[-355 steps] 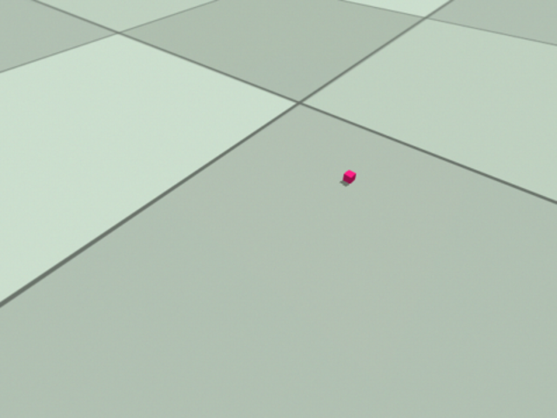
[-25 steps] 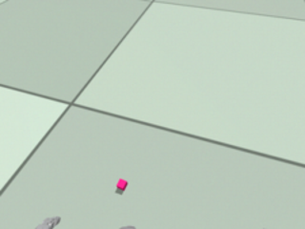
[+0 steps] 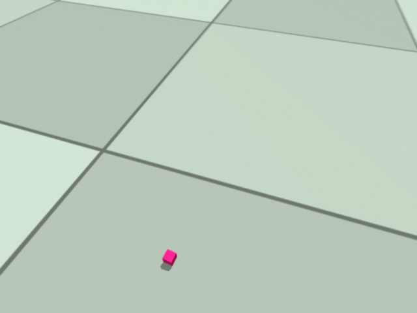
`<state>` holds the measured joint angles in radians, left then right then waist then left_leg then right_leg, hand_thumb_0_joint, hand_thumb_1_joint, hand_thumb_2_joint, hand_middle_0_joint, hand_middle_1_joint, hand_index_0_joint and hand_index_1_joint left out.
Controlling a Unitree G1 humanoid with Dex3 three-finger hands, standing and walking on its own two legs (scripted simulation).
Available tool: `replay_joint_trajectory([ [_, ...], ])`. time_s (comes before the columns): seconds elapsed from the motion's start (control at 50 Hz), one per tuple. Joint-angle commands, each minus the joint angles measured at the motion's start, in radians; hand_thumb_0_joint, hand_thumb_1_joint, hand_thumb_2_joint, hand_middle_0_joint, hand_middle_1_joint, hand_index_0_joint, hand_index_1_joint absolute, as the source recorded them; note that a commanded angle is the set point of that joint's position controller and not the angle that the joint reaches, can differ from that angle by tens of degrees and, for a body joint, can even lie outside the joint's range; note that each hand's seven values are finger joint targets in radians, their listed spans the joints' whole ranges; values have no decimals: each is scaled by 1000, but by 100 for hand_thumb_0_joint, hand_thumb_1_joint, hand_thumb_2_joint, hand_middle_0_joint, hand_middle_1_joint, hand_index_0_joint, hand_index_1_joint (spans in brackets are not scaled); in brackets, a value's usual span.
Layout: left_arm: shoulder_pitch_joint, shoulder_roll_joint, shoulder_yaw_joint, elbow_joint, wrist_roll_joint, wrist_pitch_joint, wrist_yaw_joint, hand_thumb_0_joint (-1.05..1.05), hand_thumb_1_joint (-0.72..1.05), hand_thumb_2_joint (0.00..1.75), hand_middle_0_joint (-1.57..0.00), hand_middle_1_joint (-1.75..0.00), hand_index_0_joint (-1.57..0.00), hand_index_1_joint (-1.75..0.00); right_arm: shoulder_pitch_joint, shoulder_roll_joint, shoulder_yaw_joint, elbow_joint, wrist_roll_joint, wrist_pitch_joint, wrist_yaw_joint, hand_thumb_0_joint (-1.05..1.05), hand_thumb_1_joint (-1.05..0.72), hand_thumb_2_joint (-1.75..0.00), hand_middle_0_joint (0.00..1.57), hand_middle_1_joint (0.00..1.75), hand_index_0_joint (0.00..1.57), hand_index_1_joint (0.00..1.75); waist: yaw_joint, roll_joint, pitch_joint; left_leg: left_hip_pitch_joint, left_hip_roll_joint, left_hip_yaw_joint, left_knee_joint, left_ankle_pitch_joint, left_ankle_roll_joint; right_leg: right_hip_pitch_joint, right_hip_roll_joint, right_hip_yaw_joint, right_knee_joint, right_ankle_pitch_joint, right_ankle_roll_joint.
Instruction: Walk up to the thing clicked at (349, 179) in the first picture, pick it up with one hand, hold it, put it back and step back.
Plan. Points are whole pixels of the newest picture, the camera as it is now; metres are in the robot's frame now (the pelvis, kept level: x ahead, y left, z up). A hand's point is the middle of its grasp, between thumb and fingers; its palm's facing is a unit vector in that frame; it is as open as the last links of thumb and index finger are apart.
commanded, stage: walk up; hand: left
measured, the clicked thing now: (169, 257) +0.50 +0.22 -0.74
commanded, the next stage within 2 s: stand in 0.24 s
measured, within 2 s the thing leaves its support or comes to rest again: neither
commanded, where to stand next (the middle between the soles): +0.12 -0.01 m, yaw +0 degrees
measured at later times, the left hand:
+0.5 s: hand out of the picture +0.13 +0.23 -0.13, palm faces -0.02 -0.94 -0.34, open 7.4 cm
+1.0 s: hand out of the picture +0.07 +0.25 -0.13, palm faces -0.03 -0.94 -0.34, open 7.4 cm
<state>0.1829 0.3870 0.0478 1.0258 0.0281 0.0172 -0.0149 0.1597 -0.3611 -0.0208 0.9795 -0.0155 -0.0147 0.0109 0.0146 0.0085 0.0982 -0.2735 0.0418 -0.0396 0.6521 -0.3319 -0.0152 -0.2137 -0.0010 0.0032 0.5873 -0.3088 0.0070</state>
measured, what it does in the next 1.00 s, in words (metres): stands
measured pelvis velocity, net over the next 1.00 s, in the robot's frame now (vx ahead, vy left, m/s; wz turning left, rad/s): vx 0.00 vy -0.01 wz -0.01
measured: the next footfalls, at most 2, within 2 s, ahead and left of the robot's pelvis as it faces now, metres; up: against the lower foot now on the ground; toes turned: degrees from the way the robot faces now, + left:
none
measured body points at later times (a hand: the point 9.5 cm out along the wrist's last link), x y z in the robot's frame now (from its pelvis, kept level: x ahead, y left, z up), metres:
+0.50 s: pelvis +0.01 -0.01 +0.02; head +0.02 -0.02 +0.47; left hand +0.13 +0.28 -0.10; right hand +0.11 -0.32 -0.11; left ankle +0.02 +0.14 -0.73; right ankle +0.01 -0.14 -0.73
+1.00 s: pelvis +0.00 -0.01 +0.02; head +0.00 -0.01 +0.47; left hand +0.07 +0.30 -0.11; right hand +0.06 -0.31 -0.11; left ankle +0.02 +0.14 -0.73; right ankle +0.01 -0.14 -0.73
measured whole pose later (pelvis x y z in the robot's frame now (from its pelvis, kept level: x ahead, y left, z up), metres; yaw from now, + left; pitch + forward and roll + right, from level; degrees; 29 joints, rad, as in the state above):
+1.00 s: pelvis +0.00 -0.01 +0.02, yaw -1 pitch -3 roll +0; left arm 0.10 0.35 0.01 1.14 0.01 0.00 -0.01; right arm 0.11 -0.36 -0.01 1.15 -0.01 -0.01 0.02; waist 0.00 0.00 0.06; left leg -0.13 0.03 -0.03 0.32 -0.14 -0.04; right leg -0.11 -0.01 0.02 0.34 -0.17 0.02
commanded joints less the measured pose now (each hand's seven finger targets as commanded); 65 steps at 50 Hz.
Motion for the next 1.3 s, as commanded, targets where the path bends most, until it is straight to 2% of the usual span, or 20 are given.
replay_joint_trajectory([
  [0.0, -102, 261, 48, -97, -1, -39, 3, 0, 90, 90, -20, -30, -20, -30, -27, -218, -60, -51, 6, -25, -16, 0, -90, -90, 20, 30, 20, 30, -28, -101, -25, 0, -50, 23, -45, -121, 34, -85, -224, 288, -298, -338, -166],
  [0.04, -133, 218, 36, -98, -8, -36, 3, 0, 90, 90, -20, -30, -20, -30, 5, -204, -56, -27, 3, -37, -15, 0, -90, -90, 20, 30, 20, 30, -45, -88, -22, 112, -8, -40, -194, 23, 49, -162, -154, 174, -240, -191, -103],
  [0.08, -117, 188, 29, -84, -13, -33, -4, 0, 90, 90, -20, -30, -20, -30, 11, -243, -58, -25, -5, -50, -18, 0, -90, -90, 20, 30, 20, 30, -31, -24, -45, 113, 103, -228, -313, -69, 98, -153, -66, 90, -125, -77, -49],
  [0.1, -86, 182, 29, -70, -14, -35, -5, 0, 90, 90, -20, -30, -20, -30, -10, -266, -56, -27, -2, -52, -17, 0, -90, -90, 20, 30, 20, 30, -6, 3, -55, 72, 147, -274, -328, -76, 126, -92, -49, 67, -101, -85, -42],
  [0.12, -55, 178, 29, -52, -13, -40, -3, 0, 90, 90, -20, -30, -20, -30, -41, -267, -53, -30, 2, -52, -17, 0, -90, -90, 20, 30, 20, 30, 15, 9, -66, 51, 155, -255, -313, -1, 125, -26, -55, 67, -128, -59, -43],
  [0.16, -60, 201, 34, -38, -14, -51, 3, 0, 90, 90, -20, -30, -20, -30, -65, -243, -43, -23, 8, -50, -18, 0, -90, -90, 20, 30, 20, 30, 15, -6, -76, 24, 64, -102, -222, 190, 70, 69, -89, 109, -207, 90, -66],
  [0.18, -70, 214, 35, -41, -16, -54, 5, 0, 90, 90, -20, -30, -20, -30, -49, -232, -40, -18, 8, -49, -20, 0, -90, -90, 20, 30, 20, 30, 0, -14, -95, 41, 31, -50, -188, 257, 51, 84, -117, 129, -214, 187, -78],
  [0.2, -84, 217, 36, -42, -20, -54, 7, 0, 90, 90, -20, -30, -20, -30, -30, -222, -38, -9, 10, -50, -23, 0, -90, -90, 20, 30, 20, 30, -10, -15, -111, 61, 25, -34, -181, 297, 36, 92, -133, 137, -206, 249, -88],
  [0.22, -98, 196, 18, -24, -33, -58, 9, 0, 90, 90, -20, -30, -20, -30, -62, -218, -34, 1, 10, -41, -24, 0, -90, -90, 20, 30, 20, 30, -17, 22, -96, 101, 54, -68, -229, 390, 40, 74, -144, 148, -194, 371, -67],
  [0.26, -93, 187, 12, -12, -40, -58, 15, 0, 90, 90, -20, -30, -20, -30, -70, -225, -34, 14, 15, -37, -25, 0, -90, -90, 20, 30, 20, 30, -5, 6, -137, 134, 69, -72, -226, 493, 42, 132, -121, 96, -191, 469, -40],
  [0.34, -126, 191, 8, 9, -35, -51, 19, 0, 90, 90, -20, -30, -20, -30, -81, -222, -29, 36, 17, -23, -27, 0, -90, -90, 20, 30, 20, 30, -16, -16, -164, 176, 78, -57, -263, 461, 32, 158, -119, 89, -221, 440, -32],
  [0.42, -151, 189, 1, 25, -28, -50, 19, 0, 90, 90, -20, -30, -20, -30, -111, -210, -24, 57, 16, -15, -21, 0, -90, -90, 20, 30, 20, 30, -17, -34, -122, 179, 76, -57, -312, 339, 19, 113, -115, 96, -286, 300, -27],
  [0.5, -168, 190, 0, 33, -26, -58, 20, 0, 90, 90, -20, -30, -20, -30, -127, -212, -23, 66, 12, -15, -17, 0, -90, -90, 20, 30, 20, 30, -21, -31, -143, 202, 83, -50, -324, 350, 20, 127, -123, 99, -301, 338, -22],
  [0.56, -177, 189, 0, 39, -27, -56, 19, 0, 90, 90, -20, -30, -20, -30, -136, -207, -21, 75, 11, -16, -15, 0, -90, -90, 20, 30, 20, 30, -18, -32, -128, 192, 84, -51, -343, 307, 15, 119, -121, 100, -316, 280, -22],
  [0.72, -172, 190, -1, 45, -23, -57, 18, 0, 90, 90, -20, -30, -20, -30, -142, -208, -24, 90, 9, -20, -11, 0, -90, -90, 20, 30, 20, 30, -18, -21, -137, 199, 89, -52, -362, 286, 20, 113, -120, 98, -326, 250, -19],
  [0.76, -173, 189, -1, 48, -24, -54, 18, 0, 90, 90, -20, -30, -20, -30, -141, -206, -22, 93, 7, -18, -11, 0, -90, -90, 20, 30, 20, 30, -17, -15, -103, 169, 84, -57, -378, 226, 18, 91, -115, 97, -338, 173, -18],
  [0.88, -149, 188, -2, 55, -23, -48, 12, 0, 90, 90, -20, -30, -20, -30, -120, -213, -25, 107, 5, -19, -9, 0, -90, -90, 20, 30, 20, 30, -13, 8, -83, 126, 82, -71, -408, 124, 20, 76, -109, 98, -335, 81, -21],
  [1.0, -134, 189, -5, 50, -21, -50, 12, 0, 90, 90, -20, -30, -20, -30, -112, -213, -26, 108, 3, -20, -11, 0, -90, -90, 20, 30, 20, 30, -18, 2, -125, 175, 86, -65, -378, 218, 25, 71, -119, 106, -320, 154, -26],
  [1.06, -123, 184, -10, 51, -24, -50, 13, 0, 90, 90, -20, -30, -20, -30, -106, -214, -24, 114, 4, -18, -11, 0, -90, -90, 20, 30, 20, 30, -13, 5, -114, 161, 88, -68, -380, 224, 28, 76, -116, 101, -316, 158, -23],
  [1.28, -103, 192, -12, 48, -23, -49, 15, 0, 90, 90, -20, -30, -20, -30, -94, -214, -23, 114, 6, -11, -7, 0, -90, -90, 20, 30, 20, 30, -18, -6, -81, 138, 76, -69, -385, 144, 29, 50, -115, 107, -330, 86, -23],
])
